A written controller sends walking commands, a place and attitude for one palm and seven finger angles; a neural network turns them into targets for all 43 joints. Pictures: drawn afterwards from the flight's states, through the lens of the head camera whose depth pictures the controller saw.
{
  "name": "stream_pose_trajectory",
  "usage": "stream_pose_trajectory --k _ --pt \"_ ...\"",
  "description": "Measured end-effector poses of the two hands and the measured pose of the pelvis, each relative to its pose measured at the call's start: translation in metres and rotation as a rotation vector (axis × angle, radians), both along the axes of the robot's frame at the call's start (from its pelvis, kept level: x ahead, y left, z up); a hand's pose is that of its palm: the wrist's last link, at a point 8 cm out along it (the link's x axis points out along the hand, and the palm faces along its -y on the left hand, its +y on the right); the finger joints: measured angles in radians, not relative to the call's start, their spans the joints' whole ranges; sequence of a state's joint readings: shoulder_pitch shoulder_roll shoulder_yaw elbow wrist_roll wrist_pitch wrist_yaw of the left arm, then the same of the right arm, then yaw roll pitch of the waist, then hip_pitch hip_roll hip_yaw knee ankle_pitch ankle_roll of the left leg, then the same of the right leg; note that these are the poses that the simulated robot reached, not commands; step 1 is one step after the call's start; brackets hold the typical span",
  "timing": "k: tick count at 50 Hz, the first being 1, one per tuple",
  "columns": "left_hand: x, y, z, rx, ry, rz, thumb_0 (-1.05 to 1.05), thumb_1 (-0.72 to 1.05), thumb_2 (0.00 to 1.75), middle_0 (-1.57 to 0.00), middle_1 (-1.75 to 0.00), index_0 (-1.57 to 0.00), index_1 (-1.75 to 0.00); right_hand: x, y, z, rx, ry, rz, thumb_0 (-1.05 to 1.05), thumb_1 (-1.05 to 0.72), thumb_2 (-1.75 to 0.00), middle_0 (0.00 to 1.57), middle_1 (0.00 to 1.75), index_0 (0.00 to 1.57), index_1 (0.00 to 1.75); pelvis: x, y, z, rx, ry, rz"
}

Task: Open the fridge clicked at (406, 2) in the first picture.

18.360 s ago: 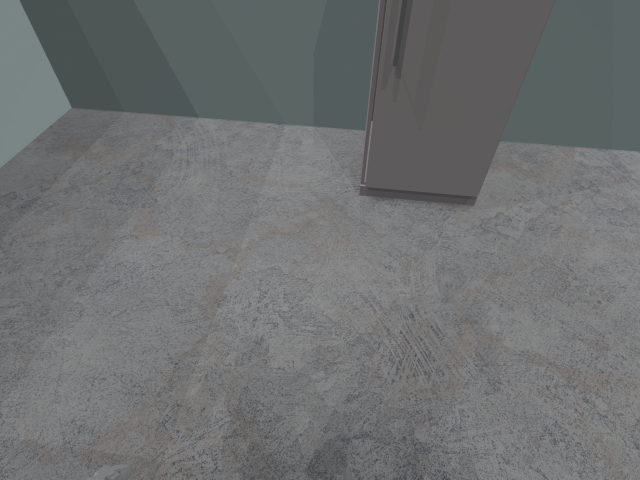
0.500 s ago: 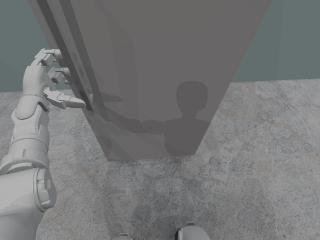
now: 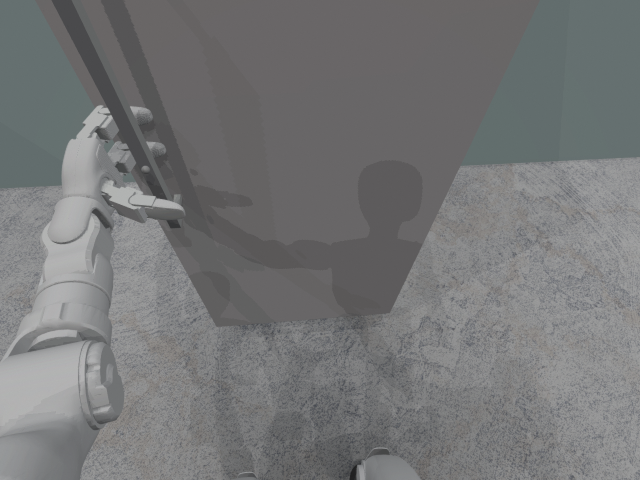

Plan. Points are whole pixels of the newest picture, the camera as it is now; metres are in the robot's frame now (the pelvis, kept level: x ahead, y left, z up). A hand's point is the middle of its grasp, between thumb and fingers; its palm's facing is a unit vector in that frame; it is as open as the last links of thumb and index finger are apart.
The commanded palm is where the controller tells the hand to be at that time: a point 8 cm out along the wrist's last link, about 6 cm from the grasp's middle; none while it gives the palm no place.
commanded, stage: slide the fingers in behind the handle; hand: left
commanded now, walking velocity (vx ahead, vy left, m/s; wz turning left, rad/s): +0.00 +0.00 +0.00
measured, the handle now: (118, 89) +0.52 +0.21 +0.18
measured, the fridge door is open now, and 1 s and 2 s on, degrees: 0 0 0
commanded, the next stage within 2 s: grip the handle and tug to test in 0.78 s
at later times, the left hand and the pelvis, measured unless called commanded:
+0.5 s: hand (157, 171) +0.46 +0.19 +0.11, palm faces +0.05 -1.00 +0.00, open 13.9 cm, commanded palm +0.43 +0.24 +0.11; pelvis -0.01 +0.00 +0.00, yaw +0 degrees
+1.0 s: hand (160, 171) +0.46 +0.18 +0.11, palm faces +0.06 -1.00 -0.01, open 13.7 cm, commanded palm +0.43 +0.23 +0.11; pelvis -0.01 +0.00 +0.00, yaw +0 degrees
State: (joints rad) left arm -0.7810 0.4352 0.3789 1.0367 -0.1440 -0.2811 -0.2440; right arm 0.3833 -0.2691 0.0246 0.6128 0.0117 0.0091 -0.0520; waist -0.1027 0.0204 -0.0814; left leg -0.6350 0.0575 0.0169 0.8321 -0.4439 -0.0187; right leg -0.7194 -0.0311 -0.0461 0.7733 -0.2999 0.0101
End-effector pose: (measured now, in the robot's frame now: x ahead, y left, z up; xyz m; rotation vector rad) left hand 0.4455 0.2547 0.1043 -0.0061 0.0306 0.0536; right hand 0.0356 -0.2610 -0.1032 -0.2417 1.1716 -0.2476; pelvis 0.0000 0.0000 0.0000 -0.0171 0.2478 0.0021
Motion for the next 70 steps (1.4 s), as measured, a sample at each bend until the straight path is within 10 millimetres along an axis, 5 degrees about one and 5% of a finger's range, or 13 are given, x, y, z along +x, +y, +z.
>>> stream_pose_trajectory --k 19,48,56,70 --pt "-0.003 -0.018 0.003 0.007 -0.025 -0.013 -0.01 -0.49 0.3 -0.3 -1.19 -0.31 -1.2 -0.011 0.0 -0.003 0.009 -0.002 -0.008 0.01 -0.9 -0.9 0.2 0.29 0.2 0.3 -0.007 0.0 -0.001 0.005 -0.005 -0.004" --pt "-0.007 -0.02 0.004 0.011 -0.025 0.001 -0.01 -0.48 0.3 -0.29 -1.2 -0.3 -1.2 -0.012 0.004 -0.003 0.012 -0.009 0.008 0.01 -0.9 -0.9 0.2 0.29 0.2 0.3 -0.013 0.002 -0.001 0.008 -0.011 0.002" --pt "-0.008 -0.02 0.004 0.016 -0.024 0.011 -0.01 -0.28 0.39 -0.31 -1.23 -0.29 -1.23 -0.011 0.003 -0.003 0.02 -0.004 0.0 0.01 -0.9 -0.9 0.2 0.29 0.2 0.3 -0.008 0.002 0.0 0.006 -0.013 0.0" --pt "-0.006 -0.018 0.004 0.015 -0.021 0.008 0.0 0.32 0.65 -0.37 -1.31 -0.36 -1.32 0.004 0.002 -0.002 0.02 -0.019 0.009 0.01 -0.9 -0.9 0.2 0.29 0.2 0.3 -0.001 0.0 0.002 0.006 -0.015 0.002"
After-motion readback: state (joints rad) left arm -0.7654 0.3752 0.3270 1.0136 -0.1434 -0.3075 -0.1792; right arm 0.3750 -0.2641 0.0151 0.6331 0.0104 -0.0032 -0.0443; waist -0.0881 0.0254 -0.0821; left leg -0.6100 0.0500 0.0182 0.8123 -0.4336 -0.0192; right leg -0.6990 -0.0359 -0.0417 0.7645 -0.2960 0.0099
